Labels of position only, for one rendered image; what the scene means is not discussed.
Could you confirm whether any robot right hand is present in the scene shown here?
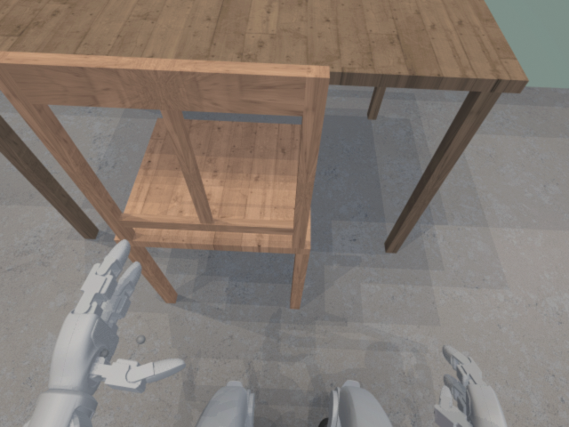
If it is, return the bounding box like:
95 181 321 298
434 345 508 427

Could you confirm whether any robot left thigh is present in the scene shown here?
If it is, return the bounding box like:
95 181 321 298
195 386 255 427

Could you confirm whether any robot left hand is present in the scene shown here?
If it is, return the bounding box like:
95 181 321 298
48 239 186 395

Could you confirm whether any robot right thigh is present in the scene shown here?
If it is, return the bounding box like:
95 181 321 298
328 386 393 427

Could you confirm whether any chair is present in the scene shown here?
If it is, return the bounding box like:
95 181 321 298
0 51 330 310

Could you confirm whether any table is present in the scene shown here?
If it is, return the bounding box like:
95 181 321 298
0 0 529 254

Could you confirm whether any robot thigh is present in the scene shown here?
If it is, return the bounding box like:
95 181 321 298
328 386 393 427
195 386 255 427

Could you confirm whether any left robot forearm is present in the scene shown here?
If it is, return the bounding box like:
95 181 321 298
22 389 98 427

